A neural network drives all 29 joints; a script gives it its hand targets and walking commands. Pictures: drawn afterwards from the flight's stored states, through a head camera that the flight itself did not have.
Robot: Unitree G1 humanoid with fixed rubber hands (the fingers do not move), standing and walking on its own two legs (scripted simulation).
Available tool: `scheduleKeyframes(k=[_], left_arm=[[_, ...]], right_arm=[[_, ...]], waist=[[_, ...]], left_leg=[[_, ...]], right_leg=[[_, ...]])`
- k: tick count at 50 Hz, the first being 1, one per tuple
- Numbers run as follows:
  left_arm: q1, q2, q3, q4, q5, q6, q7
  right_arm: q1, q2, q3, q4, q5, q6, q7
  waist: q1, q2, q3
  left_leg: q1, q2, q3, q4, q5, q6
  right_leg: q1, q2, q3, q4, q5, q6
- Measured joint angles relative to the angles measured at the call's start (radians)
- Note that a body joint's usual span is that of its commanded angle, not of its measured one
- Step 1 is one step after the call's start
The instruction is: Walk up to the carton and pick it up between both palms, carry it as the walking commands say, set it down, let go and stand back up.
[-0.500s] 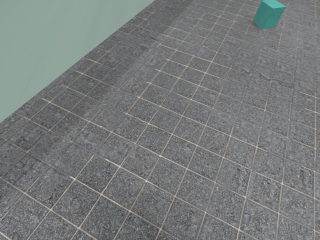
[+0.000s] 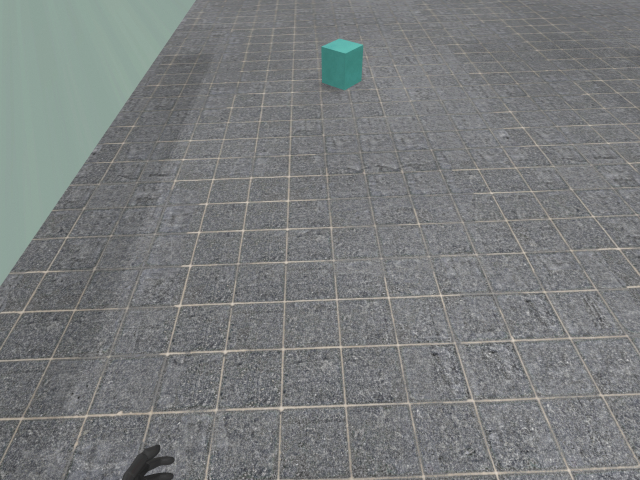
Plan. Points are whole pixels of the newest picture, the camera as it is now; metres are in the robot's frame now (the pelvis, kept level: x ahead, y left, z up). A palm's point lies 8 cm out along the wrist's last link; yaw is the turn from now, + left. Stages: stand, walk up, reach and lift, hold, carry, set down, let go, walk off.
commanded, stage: walk up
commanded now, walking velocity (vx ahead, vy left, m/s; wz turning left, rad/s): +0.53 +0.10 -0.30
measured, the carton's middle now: (342, 64) +2.83 -0.53 -0.62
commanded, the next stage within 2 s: none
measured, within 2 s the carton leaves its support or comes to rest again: neither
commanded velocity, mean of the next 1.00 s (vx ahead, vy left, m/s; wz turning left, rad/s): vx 0.50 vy -0.10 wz -0.13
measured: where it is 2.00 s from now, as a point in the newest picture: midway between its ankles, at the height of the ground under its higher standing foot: (313, 282)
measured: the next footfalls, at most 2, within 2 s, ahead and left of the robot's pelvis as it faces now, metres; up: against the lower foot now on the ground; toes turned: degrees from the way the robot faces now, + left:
right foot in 0.02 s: +0.09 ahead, -0.11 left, +0.00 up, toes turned -5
left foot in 0.28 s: +0.26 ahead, +0.21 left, +0.00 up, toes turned +3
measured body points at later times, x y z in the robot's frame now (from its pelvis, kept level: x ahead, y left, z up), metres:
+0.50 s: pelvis +0.29 +0.09 +0.02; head +0.30 +0.12 +0.47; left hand +0.32 +0.36 -0.14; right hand +0.27 -0.14 -0.12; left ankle +0.22 +0.20 -0.71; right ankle +0.20 -0.06 -0.59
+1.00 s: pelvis +0.56 +0.05 -0.02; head +0.62 +0.09 +0.42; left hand +0.68 +0.25 -0.20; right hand +0.58 -0.19 -0.15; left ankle +0.59 +0.12 -0.70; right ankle +0.59 -0.06 -0.71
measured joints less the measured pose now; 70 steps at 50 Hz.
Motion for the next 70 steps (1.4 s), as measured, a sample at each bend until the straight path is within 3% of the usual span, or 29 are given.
scheduleKeyframes(k=[2,4,5,7,9,12,14,15,17,19,21,24,30,35,37,38,40,42,45,47,50,51,53,55,59,65,70], left_arm=[[-0.025,-0.023,-0.012,-0.017,0.003,-0.021,0.000],[-0.035,-0.045,-0.027,-0.023,0.006,-0.050,0.005],[-0.030,-0.045,-0.035,-0.025,0.005,-0.063,0.008],[0.003,-0.040,-0.031,-0.023,0.004,-0.079,0.021],[0.060,-0.034,-0.020,0.013,0.008,-0.085,0.037],[0.156,-0.038,-0.041,0.109,-0.014,-0.062,0.040],[0.211,-0.049,-0.055,0.162,-0.024,-0.045,0.030],[0.238,-0.049,-0.055,0.187,-0.023,-0.039,0.024],[0.290,-0.047,-0.049,0.230,-0.019,-0.022,0.019],[0.320,-0.046,-0.034,0.236,-0.007,-0.009,0.018],[0.302,-0.030,-0.015,0.227,-0.002,-0.018,0.017],[0.237,0.013,0.013,0.199,0.000,-0.034,0.009],[0.110,0.083,0.037,0.132,-0.003,-0.018,-0.022],[0.024,0.048,0.006,0.097,-0.018,-0.005,-0.040],[-0.007,0.020,-0.005,0.073,-0.012,-0.023,-0.043],[-0.018,0.005,-0.007,0.065,-0.008,-0.036,-0.042],[-0.045,-0.019,-0.012,0.056,-0.001,-0.065,-0.031],[-0.065,-0.031,-0.022,0.055,-0.004,-0.085,-0.012],[-0.064,-0.057,-0.034,0.084,-0.014,-0.087,0.011],[-0.040,-0.070,-0.025,0.092,-0.022,-0.091,0.044],[0.000,-0.044,-0.025,0.115,-0.020,-0.073,0.038],[0.020,-0.029,-0.025,0.131,-0.019,-0.063,0.034],[0.081,0.006,-0.019,0.171,-0.022,-0.035,0.027],[0.146,0.021,-0.009,0.201,-0.007,-0.003,0.020],[0.182,0.033,0.001,0.233,-0.010,0.011,0.006],[0.152,0.039,0.007,0.214,-0.016,-0.001,-0.004],[0.079,0.027,0.005,0.171,-0.012,0.000,-0.018]], right_arm=[[0.026,0.005,0.006,0.011,0.008,0.000,-0.003],[0.034,0.023,0.010,0.027,0.029,0.009,-0.001],[0.032,0.044,0.013,0.026,0.038,0.016,0.004],[0.002,0.077,0.012,0.009,0.036,0.022,0.009],[-0.069,0.080,0.008,-0.022,0.026,0.014,0.015],[-0.208,0.033,-0.006,-0.102,0.015,0.003,0.029],[-0.289,-0.004,-0.012,-0.157,0.008,-0.006,0.033],[-0.325,-0.015,-0.014,-0.173,0.005,-0.015,0.034],[-0.374,-0.019,-0.016,-0.199,-0.003,-0.039,0.033],[-0.372,-0.017,-0.015,-0.217,-0.001,-0.057,0.026],[-0.331,-0.005,-0.017,-0.202,-0.003,-0.068,0.012],[-0.251,0.029,0.000,-0.127,-0.006,-0.067,0.001],[-0.079,0.088,0.006,-0.007,-0.003,-0.046,-0.010],[0.042,0.068,-0.007,0.043,-0.008,-0.030,-0.013],[0.073,0.059,-0.010,0.053,0.000,-0.021,-0.009],[0.080,0.056,-0.010,0.059,0.007,-0.015,-0.005],[0.036,0.059,-0.008,0.056,0.029,0.002,0.004],[-0.047,0.074,-0.006,0.019,0.038,0.006,0.005],[-0.185,0.087,-0.009,-0.050,0.026,-0.011,0.012],[-0.261,0.085,-0.010,-0.098,0.011,-0.018,0.012],[-0.347,0.056,-0.013,-0.138,0.001,-0.011,0.007],[-0.367,0.044,-0.012,-0.146,0.001,-0.010,0.005],[-0.395,0.035,-0.008,-0.156,-0.008,-0.011,0.004],[-0.404,0.028,-0.007,-0.171,-0.004,0.003,-0.001],[-0.354,0.022,-0.013,-0.147,0.006,-0.016,-0.025],[-0.227,0.053,0.010,-0.056,0.005,-0.034,-0.006],[-0.114,0.084,0.013,-0.012,0.011,-0.044,-0.006]], waist=[[-0.001,0.037,0.017],[0.013,0.071,0.028],[0.026,0.051,0.021],[0.065,-0.014,0.014],[0.106,-0.059,0.016],[0.114,-0.053,0.032],[0.111,-0.045,0.051],[0.116,-0.062,0.059],[0.118,-0.100,0.041],[0.098,-0.081,0.015],[0.089,-0.055,0.018],[0.096,-0.041,0.036],[0.069,-0.092,0.103],[0.031,-0.072,0.113],[0.028,-0.046,0.120],[0.036,-0.033,0.125],[0.050,-0.012,0.156],[0.056,-0.029,0.198],[0.072,-0.036,0.243],[0.091,-0.027,0.247],[0.124,-0.023,0.222],[0.133,-0.036,0.208],[0.143,-0.094,0.162],[0.132,-0.110,0.109],[0.119,-0.082,0.057],[0.124,-0.052,0.058],[0.073,-0.047,0.093]], left_leg=[[0.006,0.039,0.007,0.068,-0.069,-0.012],[-0.060,0.125,0.002,0.304,-0.109,-0.038],[-0.145,0.131,-0.054,0.511,-0.078,-0.058],[-0.311,0.091,-0.199,0.844,-0.058,-0.066],[-0.426,0.106,-0.285,0.924,-0.031,-0.069],[-0.542,0.193,-0.368,0.738,0.012,-0.072],[-0.583,0.230,-0.366,0.549,0.043,-0.081],[-0.573,0.225,-0.332,0.521,0.145,-0.104],[-0.534,0.198,-0.251,0.526,0.118,-0.113],[-0.499,0.191,-0.225,0.496,0.059,-0.097],[-0.437,0.185,-0.235,0.423,0.062,-0.084],[-0.336,0.188,-0.242,0.296,0.078,-0.090],[-0.137,0.166,-0.205,0.128,0.056,-0.107],[0.015,0.171,-0.162,0.036,-0.008,-0.134],[0.022,0.199,-0.155,0.121,-0.083,-0.142],[0.006,0.221,-0.152,0.222,-0.122,-0.139],[-0.131,0.259,-0.217,0.591,-0.088,-0.104],[-0.306,0.220,-0.313,0.941,-0.075,-0.064],[-0.501,0.206,-0.366,1.067,0.004,-0.043],[-0.595,0.211,-0.377,0.994,-0.012,-0.032],[-0.647,0.213,-0.346,0.759,-0.086,-0.021],[-0.627,0.207,-0.328,0.686,-0.008,-0.021],[-0.562,0.181,-0.268,0.660,0.029,-0.019],[-0.485,0.168,-0.225,0.602,-0.008,-0.020],[-0.320,0.150,-0.218,0.391,0.028,-0.023],[-0.101,0.137,-0.193,0.076,0.108,-0.045],[0.008,0.125,-0.183,-0.055,0.108,-0.077]], right_leg=[[0.029,0.035,-0.025,-0.039,0.007,-0.013],[0.065,0.069,-0.047,-0.029,-0.024,-0.004],[0.078,0.061,-0.048,-0.018,-0.053,-0.002],[0.116,0.035,-0.028,-0.003,-0.101,0.000],[0.171,0.028,0.007,-0.020,-0.125,0.025],[0.275,0.032,0.031,-0.091,-0.138,0.058],[0.342,0.014,0.040,-0.128,-0.155,0.084],[0.365,-0.013,0.062,-0.123,-0.176,0.097],[0.317,-0.042,0.157,0.006,-0.203,0.062],[0.216,0.002,0.201,0.234,-0.172,0.054],[0.132,0.022,0.158,0.417,-0.099,0.063],[0.005,0.027,0.098,0.513,0.007,0.067],[-0.194,0.002,0.095,0.401,0.166,0.061],[-0.182,-0.012,-0.018,-0.002,0.221,0.056],[-0.136,0.011,-0.077,-0.127,0.177,0.040],[-0.113,0.030,-0.094,-0.152,0.234,0.007],[-0.128,0.061,-0.107,-0.058,0.208,-0.045],[-0.114,0.062,-0.106,0.000,0.130,-0.055],[-0.039,0.073,-0.124,-0.003,0.080,-0.041],[0.015,0.082,-0.149,-0.019,0.055,-0.038],[0.085,0.078,-0.176,-0.017,0.003,-0.024],[0.102,0.068,-0.172,0.001,-0.023,-0.015],[0.092,0.054,-0.070,0.100,-0.077,-0.005],[0.050,0.089,0.070,0.254,-0.078,0.010],[-0.020,0.072,0.140,0.449,0.045,0.042],[-0.111,0.006,0.115,0.319,0.148,0.055],[-0.129,-0.023,-0.001,0.032,0.219,0.063]])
